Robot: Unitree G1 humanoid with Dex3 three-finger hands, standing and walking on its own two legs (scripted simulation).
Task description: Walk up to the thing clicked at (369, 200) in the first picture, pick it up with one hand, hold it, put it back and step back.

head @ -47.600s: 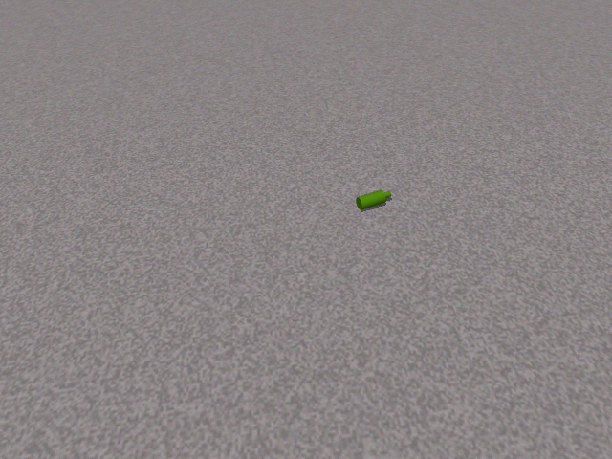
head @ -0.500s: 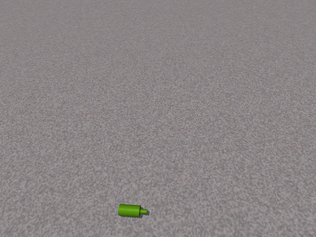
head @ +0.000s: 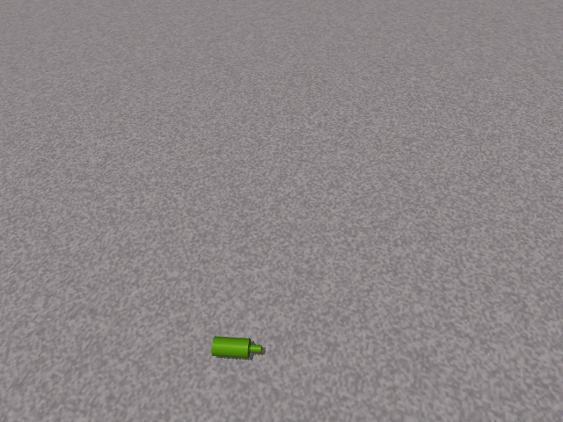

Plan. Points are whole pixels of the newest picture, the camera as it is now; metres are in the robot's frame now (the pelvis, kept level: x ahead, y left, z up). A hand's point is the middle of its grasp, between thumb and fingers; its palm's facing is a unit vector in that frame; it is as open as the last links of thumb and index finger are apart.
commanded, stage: step back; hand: left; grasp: from above
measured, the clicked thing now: (237, 347) +0.46 +0.20 -0.74
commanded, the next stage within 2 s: none
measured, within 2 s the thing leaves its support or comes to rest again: neither
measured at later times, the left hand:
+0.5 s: hand out of the picture +0.03 +0.29 -0.17, palm faces -0.12 -0.92 -0.38, open 7.4 cm
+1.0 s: hand out of the picture -0.11 +0.30 -0.16, palm faces -0.02 -0.92 -0.38, open 7.4 cm
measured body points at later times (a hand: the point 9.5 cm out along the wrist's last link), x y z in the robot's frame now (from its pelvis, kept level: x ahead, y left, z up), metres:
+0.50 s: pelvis -0.10 +0.03 -0.02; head -0.03 +0.03 +0.42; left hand +0.03 +0.33 -0.15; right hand -0.02 -0.29 -0.13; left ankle -0.01 +0.12 -0.74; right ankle -0.14 -0.11 -0.71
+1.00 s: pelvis -0.24 +0.04 -0.02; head -0.18 +0.05 +0.43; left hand -0.11 +0.35 -0.14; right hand -0.16 -0.28 -0.13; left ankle -0.23 +0.14 -0.74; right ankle -0.18 -0.10 -0.71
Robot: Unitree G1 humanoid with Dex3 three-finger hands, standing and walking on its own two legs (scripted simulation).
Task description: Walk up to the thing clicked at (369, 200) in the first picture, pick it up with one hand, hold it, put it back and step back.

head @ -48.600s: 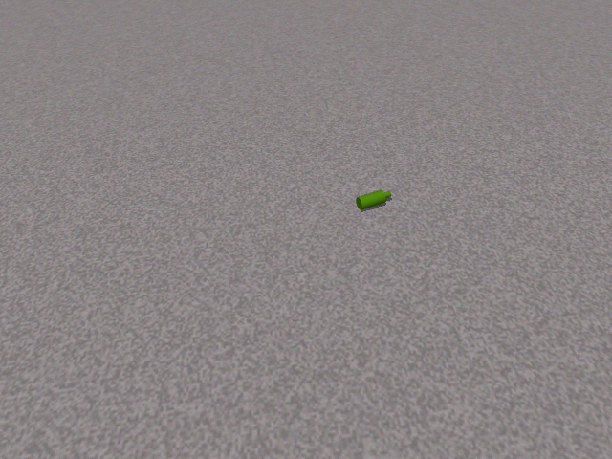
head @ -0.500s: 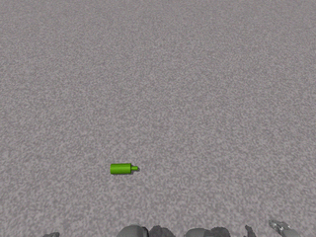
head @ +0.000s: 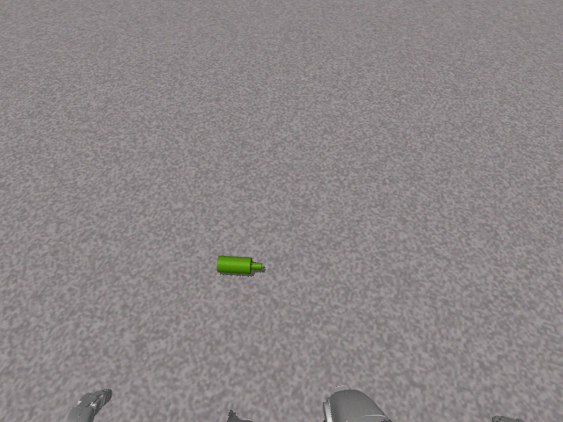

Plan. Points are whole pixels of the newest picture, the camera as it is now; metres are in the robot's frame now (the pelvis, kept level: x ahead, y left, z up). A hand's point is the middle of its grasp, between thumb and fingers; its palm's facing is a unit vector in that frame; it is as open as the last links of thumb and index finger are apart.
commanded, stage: step back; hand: left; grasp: from above
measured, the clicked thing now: (240, 265) +0.70 +0.17 -0.73
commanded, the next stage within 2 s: none
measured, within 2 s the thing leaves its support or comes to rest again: neither
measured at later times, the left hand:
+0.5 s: hand out of the picture -0.09 +0.23 -0.13, palm faces -0.07 -0.90 -0.42, open 7.4 cm
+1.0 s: hand out of the picture -0.23 +0.23 -0.15, palm faces -0.06 -0.91 -0.40, open 7.4 cm
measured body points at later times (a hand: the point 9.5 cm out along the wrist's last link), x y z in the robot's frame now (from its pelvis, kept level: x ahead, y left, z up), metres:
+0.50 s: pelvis -0.17 -0.03 +0.01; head -0.13 -0.05 +0.45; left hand -0.08 +0.28 -0.10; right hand -0.09 -0.36 -0.12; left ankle -0.13 +0.11 -0.64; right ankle -0.16 -0.15 -0.72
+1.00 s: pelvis -0.34 -0.04 -0.01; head -0.29 -0.04 +0.44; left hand -0.23 +0.28 -0.12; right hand -0.22 -0.36 -0.11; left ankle -0.25 +0.10 -0.72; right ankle -0.37 -0.15 -0.73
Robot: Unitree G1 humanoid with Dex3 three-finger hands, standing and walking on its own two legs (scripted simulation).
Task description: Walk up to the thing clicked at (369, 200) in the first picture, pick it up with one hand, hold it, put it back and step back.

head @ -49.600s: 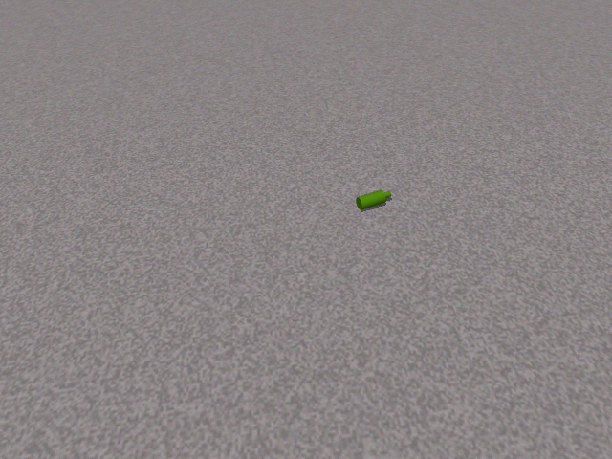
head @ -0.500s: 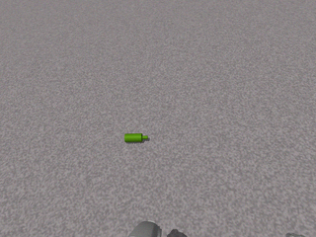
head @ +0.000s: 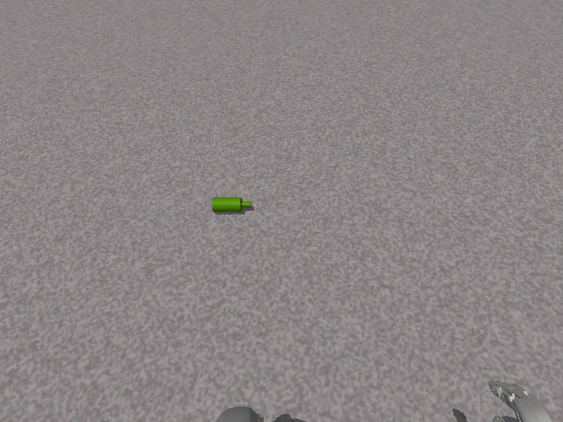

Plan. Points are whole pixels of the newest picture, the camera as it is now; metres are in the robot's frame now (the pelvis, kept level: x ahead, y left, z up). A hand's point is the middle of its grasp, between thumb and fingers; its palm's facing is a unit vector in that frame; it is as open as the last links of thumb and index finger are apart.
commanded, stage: step back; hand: left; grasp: from above
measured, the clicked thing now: (232, 204) +1.02 +0.28 -0.72
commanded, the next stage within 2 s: stand in 1.12 s
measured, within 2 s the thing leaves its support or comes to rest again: neither
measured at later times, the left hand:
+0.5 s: hand out of the picture -0.01 +0.28 -0.13, palm faces +0.07 -0.92 -0.39, open 7.4 cm
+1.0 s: hand out of the picture +0.06 +0.28 -0.13, palm faces +0.09 -0.93 -0.35, open 7.4 cm
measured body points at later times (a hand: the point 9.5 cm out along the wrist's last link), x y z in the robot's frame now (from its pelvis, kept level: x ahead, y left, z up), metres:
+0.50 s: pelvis -0.05 +0.00 +0.01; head -0.04 +0.00 +0.46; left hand -0.01 +0.32 -0.11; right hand +0.02 -0.30 -0.11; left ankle -0.06 +0.13 -0.72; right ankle -0.02 -0.12 -0.72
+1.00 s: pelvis -0.01 +0.01 +0.02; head +0.01 +0.02 +0.47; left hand +0.06 +0.33 -0.11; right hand +0.12 -0.27 -0.10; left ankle -0.03 +0.13 -0.72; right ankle -0.02 -0.12 -0.72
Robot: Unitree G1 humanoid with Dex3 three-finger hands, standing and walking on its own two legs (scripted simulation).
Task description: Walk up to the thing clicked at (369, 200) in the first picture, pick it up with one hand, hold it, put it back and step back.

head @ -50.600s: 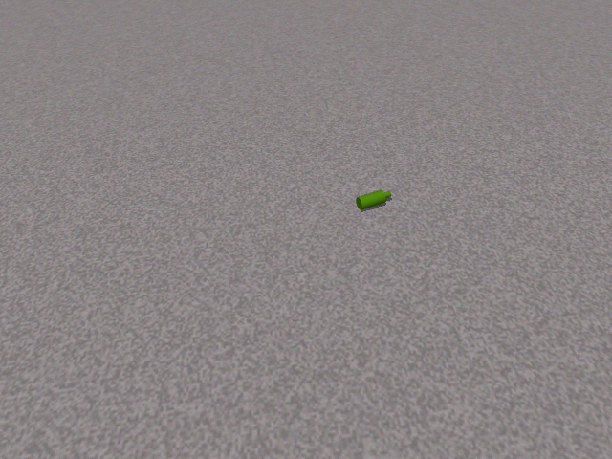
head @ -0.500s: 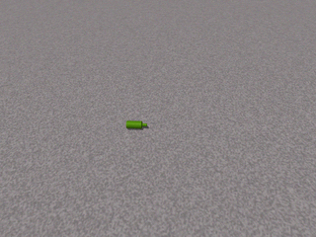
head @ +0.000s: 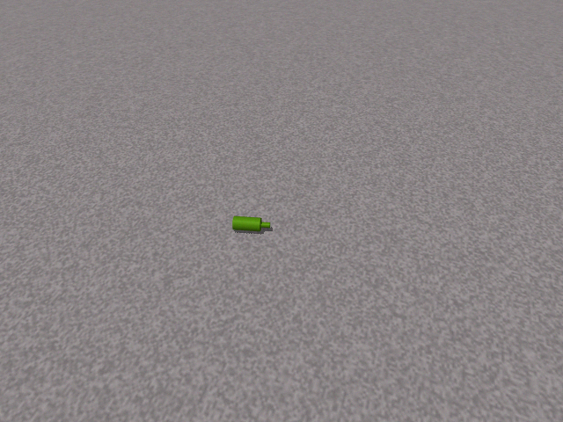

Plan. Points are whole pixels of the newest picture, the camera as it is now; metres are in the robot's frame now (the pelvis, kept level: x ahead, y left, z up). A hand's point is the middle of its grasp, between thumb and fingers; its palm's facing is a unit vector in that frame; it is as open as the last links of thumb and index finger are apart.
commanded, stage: step back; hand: left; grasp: from above
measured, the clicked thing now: (251, 224) +1.05 +0.18 -0.74
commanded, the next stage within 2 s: stand in 0.12 s
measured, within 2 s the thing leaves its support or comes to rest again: neither
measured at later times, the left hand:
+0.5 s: hand out of the picture +0.08 +0.25 -0.15, palm faces -0.02 -0.94 -0.33, open 7.4 cm
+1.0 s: hand out of the picture +0.03 +0.25 -0.15, palm faces -0.02 -0.94 -0.35, open 7.4 cm
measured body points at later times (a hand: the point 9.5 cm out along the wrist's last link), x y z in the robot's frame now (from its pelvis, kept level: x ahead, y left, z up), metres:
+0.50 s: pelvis -0.01 +0.00 +0.01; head +0.00 +0.00 +0.46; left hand +0.08 +0.30 -0.12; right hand +0.08 -0.30 -0.12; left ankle -0.01 +0.12 -0.74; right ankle -0.02 -0.13 -0.74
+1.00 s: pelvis -0.03 -0.01 +0.01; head -0.02 -0.01 +0.46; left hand +0.03 +0.30 -0.12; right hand +0.04 -0.31 -0.12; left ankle -0.01 +0.12 -0.74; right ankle -0.02 -0.13 -0.74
